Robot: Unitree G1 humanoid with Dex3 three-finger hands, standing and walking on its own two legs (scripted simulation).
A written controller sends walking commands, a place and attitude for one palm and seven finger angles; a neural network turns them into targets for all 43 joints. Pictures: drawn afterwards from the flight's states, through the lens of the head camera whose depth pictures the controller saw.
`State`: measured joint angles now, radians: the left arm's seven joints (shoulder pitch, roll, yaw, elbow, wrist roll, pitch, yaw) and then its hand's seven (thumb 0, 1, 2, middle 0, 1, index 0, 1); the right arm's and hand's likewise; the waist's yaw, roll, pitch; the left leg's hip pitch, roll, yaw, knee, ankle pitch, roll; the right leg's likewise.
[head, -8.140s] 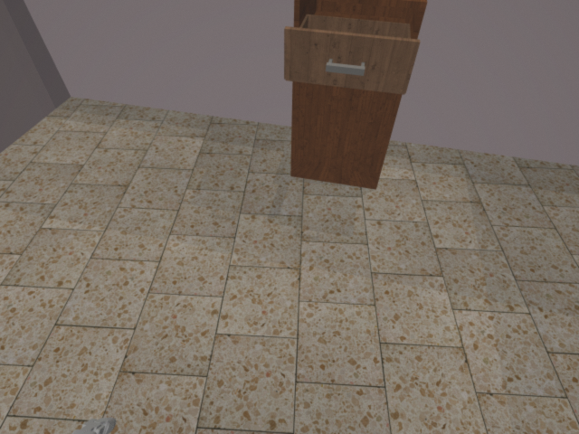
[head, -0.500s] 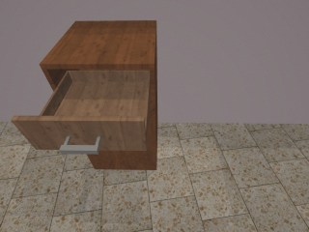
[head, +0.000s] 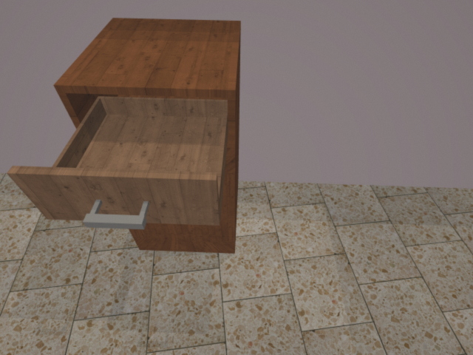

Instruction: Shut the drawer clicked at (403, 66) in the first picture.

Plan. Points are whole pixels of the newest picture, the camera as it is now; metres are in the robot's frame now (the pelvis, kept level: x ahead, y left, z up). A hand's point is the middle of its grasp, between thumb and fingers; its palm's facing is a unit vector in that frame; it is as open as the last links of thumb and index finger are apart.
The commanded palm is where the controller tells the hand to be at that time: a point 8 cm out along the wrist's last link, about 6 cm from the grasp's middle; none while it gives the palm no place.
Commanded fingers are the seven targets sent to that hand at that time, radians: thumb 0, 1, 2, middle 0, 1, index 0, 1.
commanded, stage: shuffle to correct the standing spot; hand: left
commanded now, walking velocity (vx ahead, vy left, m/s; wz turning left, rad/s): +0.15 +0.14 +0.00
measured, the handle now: (118, 213) +0.37 +0.27 -0.01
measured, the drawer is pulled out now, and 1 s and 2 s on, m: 0.27 0.27 0.27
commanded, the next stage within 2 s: come to a stop and stand still in 0.16 s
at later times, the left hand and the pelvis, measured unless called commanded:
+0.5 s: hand out of the picture +0.04 +0.22 -0.19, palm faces +0.08 -0.98 -0.19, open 7.3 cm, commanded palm none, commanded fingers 0.00 0.90 0.90 -0.20 -0.30 -0.20 -0.30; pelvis +0.05 +0.05 -0.01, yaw +1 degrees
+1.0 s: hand out of the picture +0.06 +0.19 -0.17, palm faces +0.03 -0.98 -0.21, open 7.3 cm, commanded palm none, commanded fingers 0.00 0.90 0.90 -0.20 -0.30 -0.20 -0.30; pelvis +0.05 +0.01 +0.01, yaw +0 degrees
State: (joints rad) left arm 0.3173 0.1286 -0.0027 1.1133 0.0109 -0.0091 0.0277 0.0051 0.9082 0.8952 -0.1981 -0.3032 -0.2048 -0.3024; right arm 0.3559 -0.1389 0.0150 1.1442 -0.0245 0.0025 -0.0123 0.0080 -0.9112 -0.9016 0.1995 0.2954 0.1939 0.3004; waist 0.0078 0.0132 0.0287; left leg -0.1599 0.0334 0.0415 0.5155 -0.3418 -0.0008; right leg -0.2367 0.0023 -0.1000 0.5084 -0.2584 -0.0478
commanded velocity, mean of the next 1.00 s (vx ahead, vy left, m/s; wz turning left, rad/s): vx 0.00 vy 0.00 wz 0.00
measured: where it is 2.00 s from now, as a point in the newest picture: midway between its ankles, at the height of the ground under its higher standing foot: outside the picture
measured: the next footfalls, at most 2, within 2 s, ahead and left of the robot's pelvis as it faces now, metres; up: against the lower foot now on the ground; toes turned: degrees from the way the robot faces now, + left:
left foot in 0.40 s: +0.10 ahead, +0.16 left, +0.00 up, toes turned +4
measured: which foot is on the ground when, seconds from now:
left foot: down 0.00-0.26, up 0.28-0.38, down 0.40-1.00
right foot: down 0.00-1.00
